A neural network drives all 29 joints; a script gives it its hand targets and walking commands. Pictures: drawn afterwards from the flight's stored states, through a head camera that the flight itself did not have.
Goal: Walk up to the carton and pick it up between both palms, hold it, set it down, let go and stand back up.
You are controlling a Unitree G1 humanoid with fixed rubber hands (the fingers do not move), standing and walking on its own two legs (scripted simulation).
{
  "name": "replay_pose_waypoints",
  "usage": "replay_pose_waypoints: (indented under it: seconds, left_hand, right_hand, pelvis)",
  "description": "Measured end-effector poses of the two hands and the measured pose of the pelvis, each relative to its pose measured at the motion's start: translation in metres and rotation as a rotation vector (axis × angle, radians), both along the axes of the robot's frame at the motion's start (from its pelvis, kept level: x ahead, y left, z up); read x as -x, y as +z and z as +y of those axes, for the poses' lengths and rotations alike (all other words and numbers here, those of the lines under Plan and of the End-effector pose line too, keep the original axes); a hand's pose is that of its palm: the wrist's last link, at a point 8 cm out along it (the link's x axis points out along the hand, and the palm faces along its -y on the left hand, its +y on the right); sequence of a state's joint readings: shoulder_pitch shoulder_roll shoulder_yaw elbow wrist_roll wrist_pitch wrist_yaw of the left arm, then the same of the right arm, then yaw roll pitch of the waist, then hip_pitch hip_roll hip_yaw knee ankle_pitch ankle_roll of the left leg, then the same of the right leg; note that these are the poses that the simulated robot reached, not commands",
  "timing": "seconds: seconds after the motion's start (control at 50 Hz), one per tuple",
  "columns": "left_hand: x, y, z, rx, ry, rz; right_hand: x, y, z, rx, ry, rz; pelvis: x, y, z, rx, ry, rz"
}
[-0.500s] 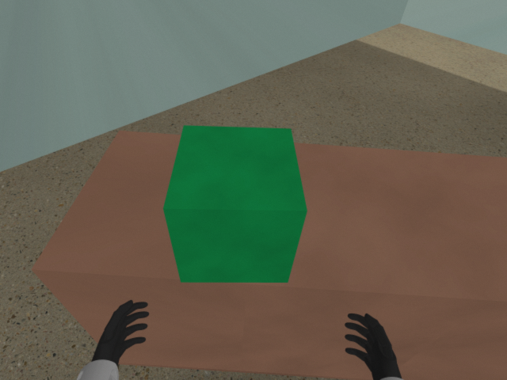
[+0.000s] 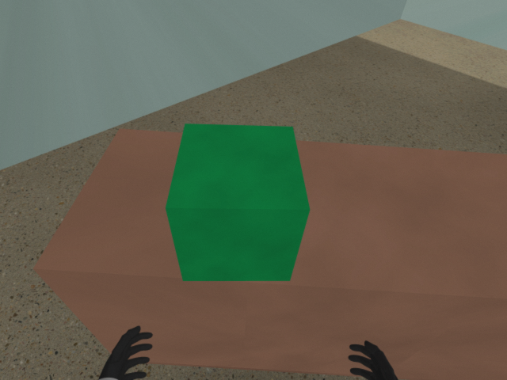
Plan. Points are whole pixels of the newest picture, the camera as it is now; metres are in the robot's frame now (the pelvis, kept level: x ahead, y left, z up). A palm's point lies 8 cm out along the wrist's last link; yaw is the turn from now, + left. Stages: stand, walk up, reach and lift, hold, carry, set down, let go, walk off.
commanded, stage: set down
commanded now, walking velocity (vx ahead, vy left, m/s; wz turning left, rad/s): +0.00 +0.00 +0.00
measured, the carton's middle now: (238, 203) +0.45 +0.06 +0.00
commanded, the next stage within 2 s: let go in 0.42 s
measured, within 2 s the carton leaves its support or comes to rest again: neither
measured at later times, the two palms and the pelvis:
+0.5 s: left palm (120, 371) +0.15 +0.23 -0.09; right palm out of the picture +0.15 -0.21 -0.09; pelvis +0.01 +0.00 +0.00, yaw +0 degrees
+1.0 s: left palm (125, 360) +0.17 +0.22 -0.08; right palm out of the picture +0.15 -0.23 -0.10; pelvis +0.01 -0.01 +0.00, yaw +1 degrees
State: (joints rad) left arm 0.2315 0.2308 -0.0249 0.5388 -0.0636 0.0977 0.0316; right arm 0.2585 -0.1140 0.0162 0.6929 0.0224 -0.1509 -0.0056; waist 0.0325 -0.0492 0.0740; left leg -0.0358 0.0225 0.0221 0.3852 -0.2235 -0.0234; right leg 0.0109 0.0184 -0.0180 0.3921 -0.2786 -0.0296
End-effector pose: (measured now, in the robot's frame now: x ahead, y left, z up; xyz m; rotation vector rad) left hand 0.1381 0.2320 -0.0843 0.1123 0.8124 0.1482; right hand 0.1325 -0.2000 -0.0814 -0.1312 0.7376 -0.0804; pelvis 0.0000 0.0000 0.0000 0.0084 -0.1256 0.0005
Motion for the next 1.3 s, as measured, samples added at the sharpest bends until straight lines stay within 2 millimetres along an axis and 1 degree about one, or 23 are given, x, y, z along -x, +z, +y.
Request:
replay_pose_waypoints:
  seconds: [0.24,0.48,0.74,0.94,0.96,1.0,1.06,1.12,1.18,1.22,1.26,1.3]
  left_hand:
    - [0.001,-0.004,0.003,-0.027,-0.015,0.070]
    - [-0.012,-0.004,-0.004,-0.021,-0.032,0.083]
    - [-0.027,0.000,-0.008,-0.023,-0.050,0.061]
    - [-0.031,0.003,-0.011,-0.025,-0.060,0.042]
    - [-0.031,0.003,-0.011,-0.031,-0.065,0.040]
    - [-0.028,0.000,-0.008,-0.060,-0.073,0.034]
    - [-0.013,-0.007,0.000,-0.067,-0.016,0.037]
    - [0.016,-0.022,0.009,-0.067,0.051,0.081]
    - [0.055,-0.044,0.019,-0.065,0.108,0.173]
    - [0.084,-0.058,0.024,-0.058,0.141,0.259]
    - [0.113,-0.067,0.027,-0.050,0.176,0.345]
    - [0.139,-0.070,0.026,-0.042,0.208,0.419]
  right_hand:
    - [-0.003,-0.007,-0.004,0.014,0.015,0.040]
    - [-0.014,-0.010,-0.011,0.024,0.020,0.045]
    - [-0.024,-0.009,-0.024,0.037,0.012,0.021]
    - [-0.023,-0.008,-0.030,0.033,0.005,0.001]
    - [-0.022,-0.009,-0.030,0.032,0.004,0.007]
    - [-0.016,-0.017,-0.033,0.041,0.006,0.075]
    - [0.003,-0.037,-0.038,0.055,0.024,0.211]
    - [0.024,-0.055,-0.040,0.074,0.042,0.328]
    - [0.043,-0.068,-0.040,0.092,0.045,0.411]
    - [0.054,-0.073,-0.038,0.090,0.036,0.448]
    - [0.065,-0.074,-0.034,0.086,0.032,0.475]
    - [0.074,-0.074,-0.030,0.084,0.035,0.500]
  pelvis:
    - [-0.005,0.000,0.000,0.003,-0.002,0.018]
    - [-0.010,0.000,-0.001,0.003,-0.008,0.044]
    - [-0.013,0.000,-0.005,0.001,-0.019,0.072]
    - [-0.011,0.000,-0.008,-0.002,-0.024,0.087]
    - [-0.010,0.000,-0.008,-0.002,-0.020,0.091]
    - [-0.009,-0.002,-0.008,0.005,0.012,0.108]
    - [-0.006,-0.009,-0.008,0.023,0.051,0.116]
    - [-0.004,-0.017,-0.007,0.043,0.082,0.115]
    - [-0.004,-0.025,-0.003,0.050,0.106,0.104]
    - [-0.004,-0.028,-0.001,0.035,0.113,0.094]
    - [-0.003,-0.028,0.000,0.027,0.125,0.088]
    - [-0.002,-0.026,0.001,0.027,0.135,0.086]
